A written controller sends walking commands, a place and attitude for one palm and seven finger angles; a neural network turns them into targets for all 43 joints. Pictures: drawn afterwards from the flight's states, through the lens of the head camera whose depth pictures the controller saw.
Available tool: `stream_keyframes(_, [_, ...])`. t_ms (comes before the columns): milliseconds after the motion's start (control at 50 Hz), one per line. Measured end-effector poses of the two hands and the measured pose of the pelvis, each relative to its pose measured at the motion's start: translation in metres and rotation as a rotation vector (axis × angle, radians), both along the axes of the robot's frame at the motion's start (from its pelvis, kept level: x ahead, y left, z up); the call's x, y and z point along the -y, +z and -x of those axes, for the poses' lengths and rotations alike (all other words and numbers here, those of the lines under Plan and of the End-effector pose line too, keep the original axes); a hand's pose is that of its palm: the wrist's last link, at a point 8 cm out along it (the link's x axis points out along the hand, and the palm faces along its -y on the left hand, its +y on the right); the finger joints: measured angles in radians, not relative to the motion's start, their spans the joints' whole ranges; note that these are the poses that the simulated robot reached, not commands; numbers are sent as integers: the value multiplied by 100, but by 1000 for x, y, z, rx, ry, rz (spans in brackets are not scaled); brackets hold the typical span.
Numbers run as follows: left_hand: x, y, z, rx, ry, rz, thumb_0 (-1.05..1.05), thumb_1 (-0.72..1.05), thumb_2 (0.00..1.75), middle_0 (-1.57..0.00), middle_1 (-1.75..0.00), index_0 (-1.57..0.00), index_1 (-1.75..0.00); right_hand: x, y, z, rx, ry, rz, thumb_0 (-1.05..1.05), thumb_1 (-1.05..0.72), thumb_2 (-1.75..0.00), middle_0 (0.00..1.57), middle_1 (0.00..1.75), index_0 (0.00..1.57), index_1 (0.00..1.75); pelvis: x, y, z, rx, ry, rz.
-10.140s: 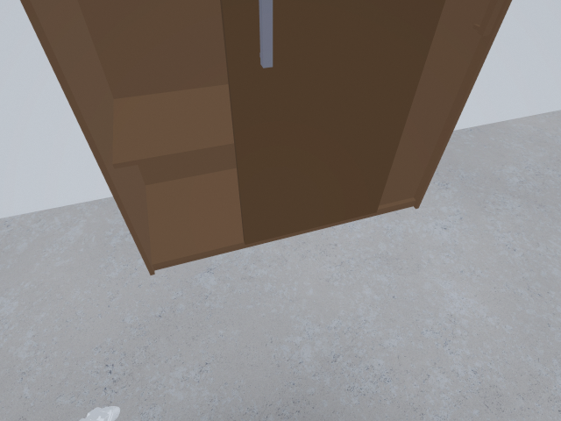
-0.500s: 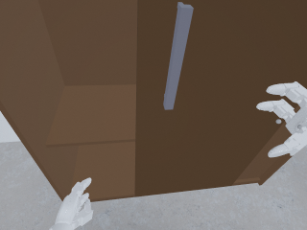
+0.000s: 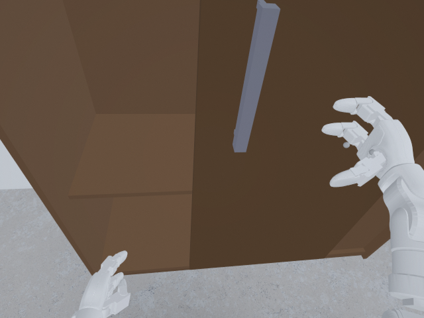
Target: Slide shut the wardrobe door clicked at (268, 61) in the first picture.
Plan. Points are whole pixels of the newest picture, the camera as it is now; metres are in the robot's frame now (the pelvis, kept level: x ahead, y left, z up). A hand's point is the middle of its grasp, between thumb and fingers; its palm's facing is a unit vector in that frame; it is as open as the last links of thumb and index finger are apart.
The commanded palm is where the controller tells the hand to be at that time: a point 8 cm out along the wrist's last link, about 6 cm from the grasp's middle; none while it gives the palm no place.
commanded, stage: move the hooked fingers beside the handle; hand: right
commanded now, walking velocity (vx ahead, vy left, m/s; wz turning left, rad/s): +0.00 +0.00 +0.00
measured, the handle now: (248, 86) +0.48 -0.03 +0.23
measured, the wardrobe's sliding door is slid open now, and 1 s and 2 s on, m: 0.40 0.40 0.40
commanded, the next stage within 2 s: none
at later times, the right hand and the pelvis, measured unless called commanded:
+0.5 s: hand (312, 125) +0.40 -0.15 +0.21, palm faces -0.13 +0.99 -0.03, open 14.0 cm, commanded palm +0.39 -0.19 +0.21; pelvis +0.00 +0.00 +0.00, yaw +0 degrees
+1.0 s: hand (289, 112) +0.45 -0.12 +0.20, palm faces -0.11 +0.99 -0.02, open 13.8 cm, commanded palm +0.43 -0.16 +0.20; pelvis +0.00 +0.00 +0.00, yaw +2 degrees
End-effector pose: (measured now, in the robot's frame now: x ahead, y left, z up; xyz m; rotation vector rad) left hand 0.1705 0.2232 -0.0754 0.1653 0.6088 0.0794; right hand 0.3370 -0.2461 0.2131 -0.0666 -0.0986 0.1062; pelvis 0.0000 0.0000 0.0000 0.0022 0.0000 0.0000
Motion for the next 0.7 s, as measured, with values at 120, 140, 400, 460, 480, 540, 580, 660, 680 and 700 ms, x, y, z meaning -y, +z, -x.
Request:
stream_keyframes(120, [-6,-2,6,-24,24,-6,1,90,90,-20,-30,-20,-30,-4,-2,-14,-14,-10,-9,-1,50,-30,31,120,30,120,-1,0,-2,-8,5,-1])
stream_keyframes(140, [-8,-2,7,-29,27,-8,1,90,90,-20,-30,-20,-30,-5,-2,-16,-11,-8,-11,-1,50,-30,31,120,30,120,-2,0,-2,-8,5,-1])
stream_keyframes(400, [-16,-9,23,-89,62,-31,1,91,90,-20,-30,-20,-30,-28,-6,-39,-25,13,-27,-1,50,-30,31,120,30,120,0,0,-3,-15,5,-3])
stream_keyframes(460, [-15,-11,27,-102,67,-28,1,91,90,-20,-30,-20,-30,-37,-6,-47,-30,22,-32,-1,50,-30,31,120,30,120,1,1,-2,-17,5,-3])
stream_keyframes(480, [-14,-12,29,-107,68,-27,1,91,90,-20,-30,-20,-30,-40,-6,-50,-33,24,-36,-1,50,-30,31,120,30,120,2,1,-2,-19,6,-3])
stream_keyframes(540, [-12,-14,34,-124,77,-20,1,91,90,-20,-30,-20,-30,-47,-6,-59,-42,20,-35,-1,50,-30,31,120,30,120,2,1,-2,-24,10,-2])
stream_keyframes(580, [-11,-16,39,-135,83,-14,1,91,90,-20,-30,-20,-30,-53,-6,-64,-42,22,-33,-1,50,-30,31,120,30,120,3,1,-3,-27,13,-2])
stream_keyframes(660, [-11,-21,49,-167,96,-8,1,91,90,-20,-30,-20,-30,-63,-6,-74,-48,26,-43,-1,50,-30,31,120,30,120,4,1,-3,-32,18,-2])
stream_keyframes(680, [-11,-22,52,-176,100,-7,1,91,90,-20,-30,-20,-30,-65,-6,-76,-51,26,-44,-1,50,-30,31,120,30,120,4,1,-3,-33,20,-2])
stream_keyframes(700, [-11,-23,55,-186,105,-6,1,91,90,-20,-30,-20,-30,-67,-7,-78,-54,24,-43,-1,50,-30,31,120,30,120,4,1,-3,-34,21,-2])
